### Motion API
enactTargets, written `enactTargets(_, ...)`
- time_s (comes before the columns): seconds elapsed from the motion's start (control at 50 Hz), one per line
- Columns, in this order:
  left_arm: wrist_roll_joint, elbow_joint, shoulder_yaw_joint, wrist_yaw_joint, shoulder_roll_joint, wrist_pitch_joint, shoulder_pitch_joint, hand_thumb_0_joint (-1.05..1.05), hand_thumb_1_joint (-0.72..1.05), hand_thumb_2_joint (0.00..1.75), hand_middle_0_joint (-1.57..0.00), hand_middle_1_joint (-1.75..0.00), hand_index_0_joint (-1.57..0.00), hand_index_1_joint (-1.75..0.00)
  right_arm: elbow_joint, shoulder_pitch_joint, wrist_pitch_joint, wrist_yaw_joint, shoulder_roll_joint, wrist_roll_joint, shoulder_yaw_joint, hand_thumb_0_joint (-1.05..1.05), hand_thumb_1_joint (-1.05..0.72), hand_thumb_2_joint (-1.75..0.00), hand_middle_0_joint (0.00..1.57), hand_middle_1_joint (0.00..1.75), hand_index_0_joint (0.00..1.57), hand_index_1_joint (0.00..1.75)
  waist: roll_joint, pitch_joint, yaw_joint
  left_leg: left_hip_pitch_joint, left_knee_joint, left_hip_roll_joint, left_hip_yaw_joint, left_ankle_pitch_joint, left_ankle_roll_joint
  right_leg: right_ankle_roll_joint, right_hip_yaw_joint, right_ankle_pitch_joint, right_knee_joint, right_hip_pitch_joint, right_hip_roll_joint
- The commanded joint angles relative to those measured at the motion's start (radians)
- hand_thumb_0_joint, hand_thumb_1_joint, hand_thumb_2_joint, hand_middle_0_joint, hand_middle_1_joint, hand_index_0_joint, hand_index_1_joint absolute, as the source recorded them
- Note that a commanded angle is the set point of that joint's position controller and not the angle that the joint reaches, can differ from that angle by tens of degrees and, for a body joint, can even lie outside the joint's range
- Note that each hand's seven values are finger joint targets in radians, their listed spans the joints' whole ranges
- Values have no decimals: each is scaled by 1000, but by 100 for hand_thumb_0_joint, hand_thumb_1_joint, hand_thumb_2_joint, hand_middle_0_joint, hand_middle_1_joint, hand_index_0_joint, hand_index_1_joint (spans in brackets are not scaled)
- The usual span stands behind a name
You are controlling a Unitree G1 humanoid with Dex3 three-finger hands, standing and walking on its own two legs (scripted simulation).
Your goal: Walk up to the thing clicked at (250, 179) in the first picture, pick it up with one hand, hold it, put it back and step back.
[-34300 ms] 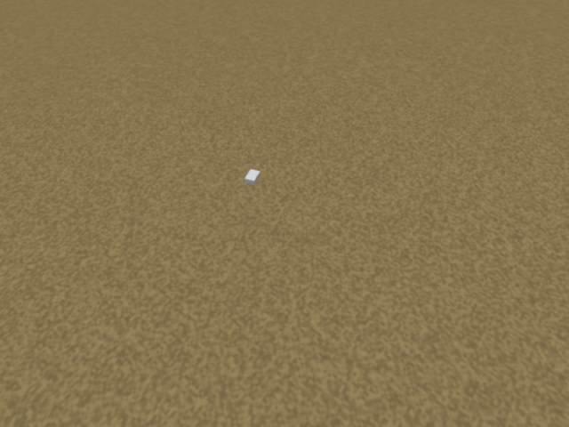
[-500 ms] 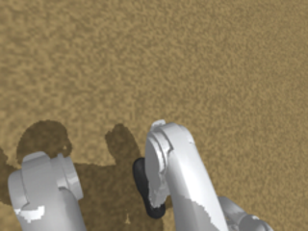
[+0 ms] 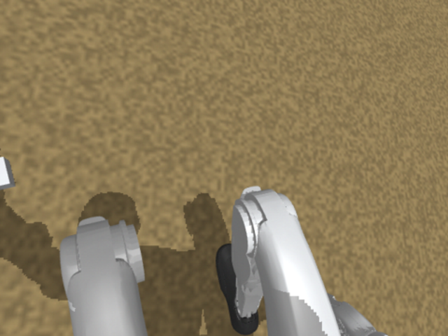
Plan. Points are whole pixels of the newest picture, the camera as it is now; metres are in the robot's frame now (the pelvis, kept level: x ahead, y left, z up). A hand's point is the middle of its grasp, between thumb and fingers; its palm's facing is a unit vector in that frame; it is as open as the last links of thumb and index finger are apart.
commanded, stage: withdraw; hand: left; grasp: from above
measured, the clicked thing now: out of the picture +0.41 +0.38 -0.29
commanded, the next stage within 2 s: home in 0.50 s
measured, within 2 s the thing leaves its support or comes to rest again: neither
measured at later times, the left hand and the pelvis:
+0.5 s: hand out of the picture +0.37 +0.37 -0.12, palm faces -0.49 -0.14 -0.86, open 13.0 cm; pelvis -0.02 -0.01 +0.03, yaw +4 degrees
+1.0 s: hand out of the picture +0.37 +0.37 -0.04, palm faces -0.33 -0.39 -0.86, open 9.9 cm; pelvis -0.01 +0.00 +0.10, yaw +6 degrees
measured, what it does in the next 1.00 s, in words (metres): rises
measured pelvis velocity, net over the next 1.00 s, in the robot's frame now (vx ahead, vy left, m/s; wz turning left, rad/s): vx -0.01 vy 0.00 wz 0.10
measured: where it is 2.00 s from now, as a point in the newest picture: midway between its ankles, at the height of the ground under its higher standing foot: (185, 327)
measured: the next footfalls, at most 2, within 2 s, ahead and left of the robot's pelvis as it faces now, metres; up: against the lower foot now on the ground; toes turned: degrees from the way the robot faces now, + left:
none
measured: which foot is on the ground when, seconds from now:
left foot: down 0.00-1.00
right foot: down 0.00-1.00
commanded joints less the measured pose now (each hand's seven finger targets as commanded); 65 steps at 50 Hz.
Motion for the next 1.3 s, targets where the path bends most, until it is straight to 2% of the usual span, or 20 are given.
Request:
enactTargets(0.0, -67, -284, -54, -109, 170, 49, -268, 0, -46, 96, -10, -97, -11, -97, -27, 178, 49, -21, -300, 75, -160, 0, -89, -90, 20, 30, 20, 30, 537, -718, 22, 650, -434, 23, 121, 260, 1, -89, -88, 258, -232, 260, 15)
enactTargets(0.12, -113, -269, -140, -284, 47, 47, -265, 0, -41, 92, -17, -92, -17, -92, -53, 205, 117, -65, -263, 119, -168, 0, -90, -90, 20, 30, 20, 30, 311, -594, -18, 574, -475, 7, 124, 193, 30, -92, -59, 209, -336, 304, 9)
enactTargets(0.24, -106, -180, -76, -317, 132, -50, -207, 0, -33, 86, -24, -85, -24, -85, -72, 178, 144, -117, -236, 116, -131, 0, -90, -90, 20, 30, 20, 30, 198, -548, 26, 509, -458, -4, 167, 188, 46, -90, -31, 176, -378, 377, -1)
enactTargets(0.34, -47, -136, -25, -233, 209, -159, -260, 0, -32, 85, -24, -84, -24, -84, -77, 149, 155, -134, -231, 92, -99, 0, -89, -90, 20, 30, 20, 30, 236, -590, 28, 509, -436, -3, 184, 162, 41, -87, -31, 149, -356, 369, 10)
enactTargets(0.38, -15, -96, -37, -191, 214, -187, -301, 0, -32, 85, -23, -84, -24, -84, -71, 144, 156, -139, -237, 79, -88, 0, -89, -90, 20, 30, 20, 30, 261, -586, 7, 508, -416, 1, 180, 148, 35, -91, -35, 127, -336, 334, 17)
enactTargets(0.44, 33, -92, 7, -111, 294, -220, -380, 0, -30, 84, -23, -85, -24, -84, -55, 157, 151, -146, -252, 57, -81, 0, -89, -89, 20, 30, 20, 30, 330, -630, 9, 549, -397, 1, 180, 154, 28, -88, -47, 126, -309, 315, 16)
enactTargets(0.54, 89, -75, 33, -13, 356, -210, -457, 0, -28, 82, -26, -82, -27, -81, -27, 159, 130, -160, -275, 35, -91, 0, -89, -89, 20, 30, 20, 30, 447, -645, -5, 611, -410, 7, 161, 110, 18, -81, -78, 91, -253, 220, 10)
enactTargets(0.6, 91, -124, 36, 9, 349, -161, -454, 0, -20, 90, -25, -74, -22, -73, -20, 188, 114, -160, -271, 35, -115, 0, -88, -89, 20, 30, 20, 30, 530, -720, 6, 680, -417, 8, 165, 146, 12, -82, -78, 138, -230, 208, 3)
enactTargets(0.7, -19, -214, 49, -35, 306, -41, -362, 0, -5, 85, -22, -56, -21, -58, -26, 234, 95, -147, -267, 63, -164, 0, -89, -90, 20, 30, 20, 30, 529, -823, 45, 708, -446, 4, 183, 241, 14, -93, -56, 227, -268, 272, -8)
enactTargets(0.72, -49, -236, 59, -59, 303, -16, -324, 0, 0, 85, -22, -54, -20, -56, -34, 240, 96, -145, -264, 72, -176, 0, -89, -90, 20, 30, 20, 30, 527, -866, 75, 736, -475, 4, 180, 251, 12, -99, -49, 234, -278, 293, -11)
enactTargets(0.8, -178, -338, 42, -202, 213, 67, -180, 0, 30, 81, -20, -41, -19, -41, -49, 285, 113, -132, -256, 127, -215, 0, -89, -90, 20, 30, 20, 30, 461, -906, 107, 818, -551, 6, 155, 322, 14, -93, -40, 276, -332, 365, -13)
enactTargets(0.84, -278, -511, 46, -274, 168, 102, -104, 0, 45, 82, -20, -37, -19, -37, -79, 277, 129, -132, -241, 152, -219, 0, -90, -90, 20, 30, 20, 30, 440, -974, 127, 858, -578, 5, 165, 375, 21, -89, -28, 319, -383, 466, -9)
enactTargets(0.88, -388, -571, 15, -347, 61, 146, 50, 0, 61, 84, -19, -33, -19, -33, -97, 246, 139, -141, -223, 171, -212, 0, -90, -90, 20, 30, 20, 30, 339, -877, 119, 818, -619, 7, 157, 362, 30, -84, -23, 320, -438, 498, -3)
enactTargets(0.94, -523, -743, 50, -429, 45, 181, 159, 0, 85, 90, -20, -30, -20, -30, -123, 215, 151, -165, -204, 189, -212, 0, -90, -90, 20, 30, 20, 30, 264, -835, 136, 803, -665, 11, 154, 338, 35, -87, -3, 310, -506, 564, -2)
enactTargets(0.98, -599, -853, 28, -470, -20, 194, 210, 0, 90, 90, -20, -30, -20, -30, -146, 180, 151, -176, -188, 198, -215, 0, -90, -90, 20, 30, 20, 30, 255, -801, 137, 814, -710, 16, 149, 304, 35, -89, 7, 286, -547, 586, -8)
enactTargets(1.04, -703, -983, 19, -495, -82, 202, 282, 0, 90, 90, -20, -30, -20, -30, -177, 143, 143, -195, -165, 213, -217, 0, -90, -90, 20, 30, 20, 30, 271, -766, 150, 883, -797, 30, 137, 244, 31, -89, 17, 240, -607, 608, -13)
enactTargets(1.06, -724, -1017, 35, -493, -81, 206, 308, 0, 90, 90, -20, -30, -20, -30, -190, 135, 141, -201, -164, 216, -220, 0, -90, -90, 20, 30, 20, 30, 266, -781, 161, 913, -825, 35, 134, 229, 30, -88, 18, 231, -625, 635, -14)
enactTargets(1.12, -805, -1073, 2, -491, -173, 226, 392, 0, 90, 90, -20, -30, -20, -30, -211, 96, 127, -217, -152, 225, -220, 0, -90, -90, 20, 30, 20, 30, 271, -713, 155, 965, -914, 43, 119, 179, 24, -86, 17, 196, -680, 663, -19)
enactTargets(1.22, -925, -1209, 4, -471, -236, 295, 527, 0, 90, 90, -20, -30, -20, -30, -258, 44, 96, -251, -146, 239, -222, 0, -90, -90, 20, 30, 20, 30, 267, -707, 172, 1091, -1043, 43, 111, 118, 21, -82, 27, 153, -796, 770, -23)
enactTargets(1.28, -1005, -1234, -31, -459, -321, 356, 652, 0, 90, 90, -20, -30, -20, -30, -276, 24, 78, -272, -123, 248, -211, 0, -90, -90, 20, 30, 20, 30, 208, -641, 149, 1122, -1096, 37, 130, 110, 25, -78, 42, 137, -895, 864, -23)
